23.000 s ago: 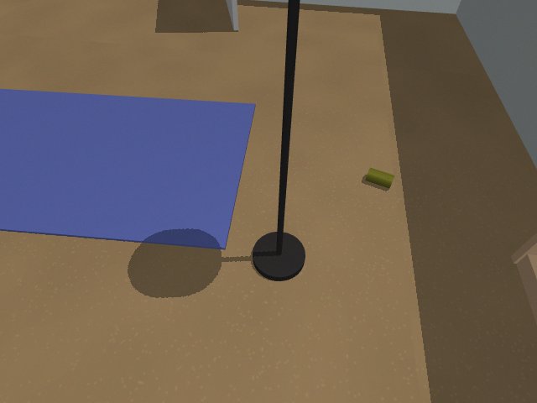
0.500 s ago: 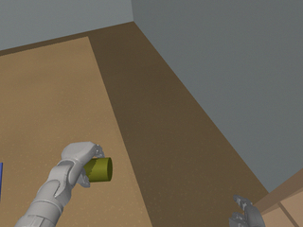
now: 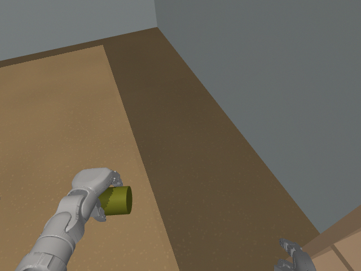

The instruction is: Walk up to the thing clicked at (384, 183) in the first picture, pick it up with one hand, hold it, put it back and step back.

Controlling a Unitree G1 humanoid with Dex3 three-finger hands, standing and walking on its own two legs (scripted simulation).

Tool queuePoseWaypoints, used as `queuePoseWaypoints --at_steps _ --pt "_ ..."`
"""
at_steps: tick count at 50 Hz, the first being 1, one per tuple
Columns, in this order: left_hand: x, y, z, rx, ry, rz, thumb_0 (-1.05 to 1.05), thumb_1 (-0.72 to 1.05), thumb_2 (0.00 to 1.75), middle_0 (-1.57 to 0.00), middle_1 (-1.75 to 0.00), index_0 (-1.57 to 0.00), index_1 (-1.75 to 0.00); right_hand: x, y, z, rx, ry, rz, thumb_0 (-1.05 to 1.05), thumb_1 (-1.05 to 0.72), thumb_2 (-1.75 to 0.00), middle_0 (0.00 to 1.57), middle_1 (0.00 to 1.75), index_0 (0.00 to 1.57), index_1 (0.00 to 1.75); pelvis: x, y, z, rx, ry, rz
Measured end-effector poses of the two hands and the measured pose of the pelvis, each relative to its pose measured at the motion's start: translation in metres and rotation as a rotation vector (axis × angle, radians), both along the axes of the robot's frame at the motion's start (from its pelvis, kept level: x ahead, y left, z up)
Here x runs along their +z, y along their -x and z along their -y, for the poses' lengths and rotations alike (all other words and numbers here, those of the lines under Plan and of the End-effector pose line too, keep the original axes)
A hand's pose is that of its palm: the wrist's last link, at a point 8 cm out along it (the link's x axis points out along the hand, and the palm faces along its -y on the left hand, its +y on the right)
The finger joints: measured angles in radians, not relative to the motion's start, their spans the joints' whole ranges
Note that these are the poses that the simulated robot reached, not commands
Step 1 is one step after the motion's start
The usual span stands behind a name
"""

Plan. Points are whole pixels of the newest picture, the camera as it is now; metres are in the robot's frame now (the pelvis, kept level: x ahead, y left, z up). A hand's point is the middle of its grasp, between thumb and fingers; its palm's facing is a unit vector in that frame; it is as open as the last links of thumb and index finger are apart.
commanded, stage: crouch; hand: left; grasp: from above
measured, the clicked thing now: (104, 201) +0.30 +0.22 -0.06
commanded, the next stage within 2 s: lower in 1.78 s
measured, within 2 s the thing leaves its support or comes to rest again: neither
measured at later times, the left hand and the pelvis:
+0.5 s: hand (116, 217) +0.32 +0.23 -0.22, palm faces -0.42 +0.02 -0.91, open 9.6 cm; pelvis -0.04 +0.00 -0.11, yaw +1 degrees
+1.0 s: hand (130, 229) +0.35 +0.25 -0.45, palm faces -0.44 -0.01 -0.90, open 9.7 cm; pelvis -0.07 +0.01 -0.29, yaw +1 degrees
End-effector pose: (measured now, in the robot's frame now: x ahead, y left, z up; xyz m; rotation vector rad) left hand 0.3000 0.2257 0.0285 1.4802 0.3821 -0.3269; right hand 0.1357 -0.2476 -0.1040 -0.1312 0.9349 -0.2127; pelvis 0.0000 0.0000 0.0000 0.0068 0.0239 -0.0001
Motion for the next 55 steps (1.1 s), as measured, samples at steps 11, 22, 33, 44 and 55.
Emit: queuePoseWaypoints --at_steps 11,22,33,44,55 --pt "-0.055 0.007 -0.003 -0.017 -0.021 -0.021 -0.02 0.08 0.28 -0.90 -0.17 -0.87 -0.22 -0.015 0.015 0.008 0.022 0.037 -0.071 0.01 -0.90 -0.91 0.20 0.30 0.21 0.30 -0.015 0.010 0.003 0.017 0.001 -0.085" --pt "-0.155 -0.014 -0.005 -0.027 -0.085 0.023 -0.02 0.07 0.28 -0.89 -0.22 -0.86 -0.26 -0.086 0.080 0.031 -0.007 0.115 -0.246 0.00 -0.90 -0.91 0.20 0.30 0.21 0.30 -0.084 0.035 -0.001 0.028 0.024 -0.298" --pt "-0.267 -0.039 -0.012 -0.016 -0.098 0.035 -0.01 0.06 0.31 -0.86 -0.26 -0.84 -0.30 -0.184 0.151 0.026 -0.064 0.148 -0.393 0.00 -0.91 -0.91 0.20 0.30 0.21 0.30 -0.178 0.059 -0.009 0.026 0.044 -0.485" --pt "-0.371 -0.053 -0.018 -0.011 -0.068 -0.007 -0.01 0.06 0.33 -0.83 -0.31 -0.81 -0.34 -0.268 0.160 0.008 -0.004 0.115 -0.423 0.00 -0.90 -0.90 0.20 0.30 0.21 0.30 -0.259 0.071 -0.013 0.031 0.067 -0.594" --pt "-0.444 -0.060 -0.023 -0.011 -0.058 0.003 -0.01 0.07 0.31 -0.84 -0.30 -0.82 -0.33 -0.322 0.149 0.015 0.084 0.122 -0.431 0.00 -0.90 -0.91 0.20 0.30 0.21 0.30 -0.316 0.077 -0.009 0.037 0.085 -0.630"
